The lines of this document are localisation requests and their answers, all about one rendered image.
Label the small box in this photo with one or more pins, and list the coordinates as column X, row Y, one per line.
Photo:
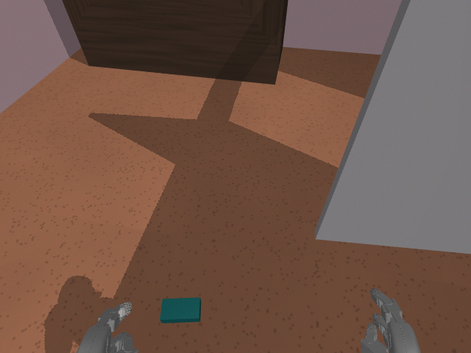
column 180, row 310

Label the left robot hand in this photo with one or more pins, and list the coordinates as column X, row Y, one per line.
column 98, row 338

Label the right robot hand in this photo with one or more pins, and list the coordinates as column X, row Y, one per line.
column 398, row 335

